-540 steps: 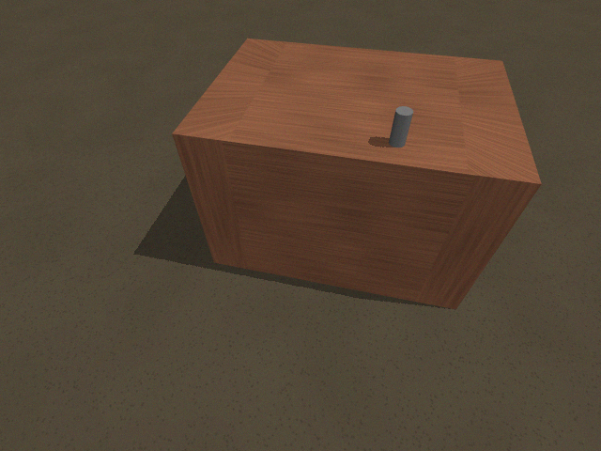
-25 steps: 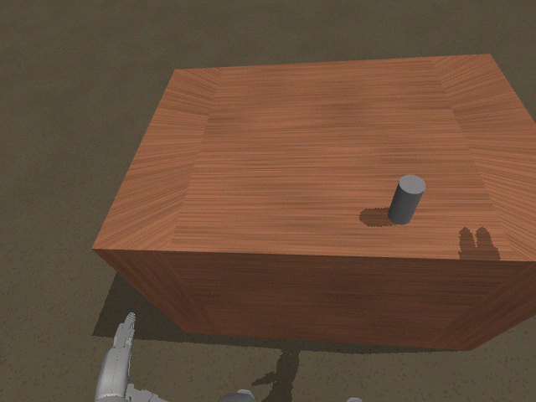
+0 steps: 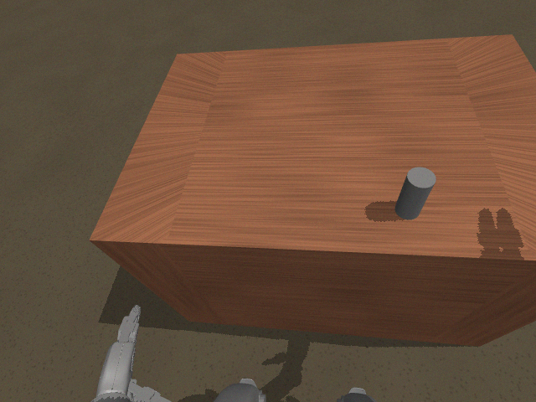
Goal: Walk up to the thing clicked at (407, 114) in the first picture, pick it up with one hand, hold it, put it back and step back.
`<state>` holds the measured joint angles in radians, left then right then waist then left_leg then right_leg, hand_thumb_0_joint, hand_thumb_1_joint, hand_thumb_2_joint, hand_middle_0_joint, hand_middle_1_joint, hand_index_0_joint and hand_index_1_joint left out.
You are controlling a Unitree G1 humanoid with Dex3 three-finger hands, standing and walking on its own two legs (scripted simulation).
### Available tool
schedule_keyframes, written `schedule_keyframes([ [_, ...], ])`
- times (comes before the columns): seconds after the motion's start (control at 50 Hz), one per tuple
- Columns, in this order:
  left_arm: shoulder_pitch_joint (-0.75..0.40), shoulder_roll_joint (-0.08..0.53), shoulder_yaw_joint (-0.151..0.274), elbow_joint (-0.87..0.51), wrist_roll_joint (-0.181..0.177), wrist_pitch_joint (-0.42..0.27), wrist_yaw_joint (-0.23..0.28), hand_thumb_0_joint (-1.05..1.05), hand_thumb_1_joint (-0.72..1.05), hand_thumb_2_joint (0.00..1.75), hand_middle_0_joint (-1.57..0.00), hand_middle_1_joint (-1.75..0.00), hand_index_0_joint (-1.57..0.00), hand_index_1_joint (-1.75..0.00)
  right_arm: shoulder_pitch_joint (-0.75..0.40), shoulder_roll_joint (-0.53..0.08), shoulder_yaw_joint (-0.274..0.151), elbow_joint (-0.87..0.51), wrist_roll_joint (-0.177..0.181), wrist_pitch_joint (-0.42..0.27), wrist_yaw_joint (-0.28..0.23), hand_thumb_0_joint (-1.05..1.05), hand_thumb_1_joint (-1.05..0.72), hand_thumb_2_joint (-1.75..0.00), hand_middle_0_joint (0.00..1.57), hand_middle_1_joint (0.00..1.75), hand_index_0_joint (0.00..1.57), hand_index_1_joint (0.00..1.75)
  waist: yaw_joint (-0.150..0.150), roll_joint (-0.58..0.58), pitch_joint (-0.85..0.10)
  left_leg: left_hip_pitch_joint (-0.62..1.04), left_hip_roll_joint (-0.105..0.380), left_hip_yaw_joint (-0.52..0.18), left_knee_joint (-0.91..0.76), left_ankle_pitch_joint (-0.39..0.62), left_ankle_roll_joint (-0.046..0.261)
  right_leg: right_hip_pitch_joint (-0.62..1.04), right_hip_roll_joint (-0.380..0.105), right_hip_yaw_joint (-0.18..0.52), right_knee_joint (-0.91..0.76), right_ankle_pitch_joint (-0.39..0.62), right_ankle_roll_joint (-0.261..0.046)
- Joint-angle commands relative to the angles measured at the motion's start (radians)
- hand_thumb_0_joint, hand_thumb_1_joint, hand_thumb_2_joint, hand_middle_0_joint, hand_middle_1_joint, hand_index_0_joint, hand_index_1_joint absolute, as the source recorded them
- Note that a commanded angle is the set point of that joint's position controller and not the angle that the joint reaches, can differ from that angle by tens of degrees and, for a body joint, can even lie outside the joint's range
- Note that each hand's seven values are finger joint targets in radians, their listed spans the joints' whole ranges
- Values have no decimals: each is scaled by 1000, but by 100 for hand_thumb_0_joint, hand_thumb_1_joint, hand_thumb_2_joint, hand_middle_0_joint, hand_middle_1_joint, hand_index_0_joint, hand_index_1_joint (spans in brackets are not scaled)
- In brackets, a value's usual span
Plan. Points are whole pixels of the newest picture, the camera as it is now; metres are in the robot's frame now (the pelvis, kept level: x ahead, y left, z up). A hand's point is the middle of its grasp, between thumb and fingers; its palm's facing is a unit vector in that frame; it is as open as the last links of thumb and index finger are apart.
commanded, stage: go down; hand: right
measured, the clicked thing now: (413, 194) +0.47 -0.19 -0.03
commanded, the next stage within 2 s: approach in 1.12 s
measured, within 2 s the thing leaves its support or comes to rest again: neither
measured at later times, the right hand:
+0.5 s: hand out of the picture +0.41 -0.38 +0.11, palm faces +0.17 +0.98 +0.04, open 17.7 cm
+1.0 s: hand out of the picture +0.41 -0.38 +0.11, palm faces +0.18 +0.98 +0.02, open 17.7 cm
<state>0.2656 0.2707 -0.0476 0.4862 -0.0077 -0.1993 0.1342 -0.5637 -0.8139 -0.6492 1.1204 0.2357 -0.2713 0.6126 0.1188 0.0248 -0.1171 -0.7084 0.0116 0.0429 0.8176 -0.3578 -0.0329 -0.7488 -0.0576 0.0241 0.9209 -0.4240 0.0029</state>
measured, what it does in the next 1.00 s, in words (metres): stands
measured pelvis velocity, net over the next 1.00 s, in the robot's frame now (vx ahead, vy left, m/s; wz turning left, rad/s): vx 0.00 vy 0.00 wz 0.00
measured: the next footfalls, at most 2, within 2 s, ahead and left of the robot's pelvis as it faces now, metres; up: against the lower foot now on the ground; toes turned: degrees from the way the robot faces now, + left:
none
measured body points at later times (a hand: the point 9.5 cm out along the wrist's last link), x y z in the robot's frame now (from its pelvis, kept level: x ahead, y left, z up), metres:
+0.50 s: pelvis +0.00 +0.00 -0.01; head +0.08 -0.05 +0.43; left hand +0.16 +0.26 -0.04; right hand +0.39 -0.43 +0.11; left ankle +0.02 +0.15 -0.69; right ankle +0.01 -0.11 -0.69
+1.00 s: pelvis +0.00 +0.00 -0.01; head +0.09 -0.05 +0.43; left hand +0.16 +0.26 -0.04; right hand +0.40 -0.43 +0.11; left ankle +0.02 +0.15 -0.69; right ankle +0.01 -0.11 -0.69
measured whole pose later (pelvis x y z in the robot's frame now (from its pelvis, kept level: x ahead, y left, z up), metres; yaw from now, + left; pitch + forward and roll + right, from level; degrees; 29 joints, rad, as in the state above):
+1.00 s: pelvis +0.00 +0.00 -0.01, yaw +0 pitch +17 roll +4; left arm 0.30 0.27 -0.07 0.38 0.00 -0.18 0.10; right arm -0.69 -0.92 -0.66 1.21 0.18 -0.24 0.61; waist 0.15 0.03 -0.13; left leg -0.77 0.00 0.06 0.86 -0.38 -0.03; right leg -0.82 -0.06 0.04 0.97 -0.45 0.01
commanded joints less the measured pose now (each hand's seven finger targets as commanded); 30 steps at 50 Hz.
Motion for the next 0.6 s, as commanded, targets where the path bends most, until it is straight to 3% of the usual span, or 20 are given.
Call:
schedule_keyframes([
  [0.0, -45, 172, 67, -198, -2, -49, 15, 0, -56, 6, -5, -5, -5, -6, -331, -416, -61, -238, 30, -71, -2, 0, 57, -4, 5, 5, 5, 5, -32, -216, -377, 136, -33, -5, -66, 213, 54, 283, 32, 26, -126, 349, -5],
  [0.06, 6, 154, 68, -144, 1, -43, 10, 0, -56, 6, -5, -5, -5, -6, -321, -376, -25, -194, 15, -60, -4, 0, 57, -5, 5, 5, 5, 5, -16, -232, -339, 88, -33, -5, -61, 221, 55, 293, 30, 25, -115, 390, -2],
  [0.08, 17, 160, 74, -126, 3, -43, 8, 0, -56, 6, -5, -5, -5, -6, -323, -388, -29, -188, 13, -59, -5, 0, 57, -5, 5, 5, 5, 5, -11, -237, -327, 75, -33, -3, -58, 216, 56, 283, 28, 26, -117, 385, 0],
  [0.1, 10, 163, 67, -129, 4, -42, 6, 0, -56, 6, -5, -5, -5, -6, -334, -407, -37, -206, 12, -59, -6, 0, 56, -5, 5, 5, 5, 5, -25, -256, -317, 67, -35, -1, -57, 199, 59, 274, 24, 28, -121, 382, 2],
  [0.12, -7, 172, 80, -175, 4, -43, 4, 0, -55, 6, -5, -5, -5, -6, -374, -436, -48, -256, 6, -65, -10, 0, 56, -5, 5, 5, 5, 5, -16, -264, -350, 86, -30, -9, -62, 206, 58, 294, 28, 23, -117, 360, -1],
  [0.14, -1, 193, 99, -159, 7, -42, 6, 0, -56, 6, -5, -5, -5, -6, -384, -433, -45, -238, 7, -64, -10, 0, 56, -6, 5, 5, 5, 5, -10, -261, -351, 73, -35, -3, -56, 206, 59, 301, 21, 28, -117, 376, 5],
  [0.18, 16, 164, 81, -140, 6, -42, -1, 0, -56, 6, -5, -5, -5, -6, -375, -401, -29, -217, 7, -59, -5, 0, 57, -5, 5, 5, 5, 5, -2, -264, -323, 57, -33, -3, -54, 197, 57, 286, 25, 26, -112, 353, 2],
  [0.26, -10, 177, 84, -168, 4, -47, -1, 0, -55, 6, -5, -5, -5, -6, -365, -390, -19, -165, 7, -49, 3, 0, 58, -5, 5, 5, 5, 5, 4, -235, -347, 66, -32, 0, -50, 198, 55, 272, 27, 29, -107, 321, -7],
  [0.32, -22, 203, 101, -225, 2, -49, 5, 0, -55, 6, -5, -5, -5, -5, -412, -436, -34, -183, 6, -51, 4, 0, 58, -5, 5, 5, 5, 5, 10, -228, -371, 79, -33, 2, -49, 198, 55, 275, 29, 34, -107, 307, -6],
  [0.34, 31, 188, 88, -166, 4, -42, 2, 0, -55, 6, -5, -5, -5, -5, -377, -414, -28, -135, 7, -42, 7, 0, 58, -5, 5, 5, 5, 5, 5, -234, -357, 60, -36, 8, -45, 194, 55, 278, 26, 37, -106, 331, -3],
  [0.36, -12, 176, 71, -220, 1, -44, -1, 0, -55, 6, -5, -6, -5, -5, -382, -418, -31, -143, 9, -42, 10, 0, 59, -5, 4, 5, 5, 5, -3, -229, -367, 70, -34, 9, -47, 192, 54, 272, 28, 39, -104, 330, -5],
  [0.4, 12, 191, 88, -217, 3, -43, 2, 0, -55, 6, -5, -5, -5, -5, -406, -480, -69, -150, 5, -44, 3, 0, 60, -5, 4, 5, 5, 5, -5, -231, -401, 78, -33, 6, -42, 222, 55, 286, 26, 39, -88, 382, -3],
  [0.44, 34, 156, 51, -180, 7, -34, -4, 0, -55, 6, -5, -5, -5, -5, -417, -478, -60, -153, -4, -43, 3, 0, 60, -5, 5, 5, 5, 5, -12, -244, -351, 56, -35, 4, -38, 206, 57, 247, 27, 36, -89, 367, -3],
  [0.52, -16, 197, 91, -260, 9, -39, -2, 0, -55, 6, -5, -5, -5, -5, -461, -507, -65, -184, -21, -50, -10, 0, 60, -5, 5, 5, 5, 5, -11, -279, -394, 55, -39, 5, -34, 189, 62, 287, 16, 41, -94, 375, 5],
  [0.54, 51, 173, 77, -182, 13, -32, -5, 0, -55, 6, -5, -5, -5, -5, -435, -486, -52, -123, -27, -41, -6, 0, 60, -5, 4, 5, 5, 5, -4, -291, -378, 44, -36, 1, -31, 206, 61, 283, 22, 34, -81, 398, 3],
  [0.58, 18, 162, 64, -218, 10, -37, -9, 0, -55, 6, -5, -5, -5, -5, -446, -481, -55, -140, -22, -41, 0, 0, 58, -5, 5, 5, 5, 5, -2, -274, -399, 66, -34, -3, -30, 239, 57, 274, 26, 30, -66, 404, -5],
])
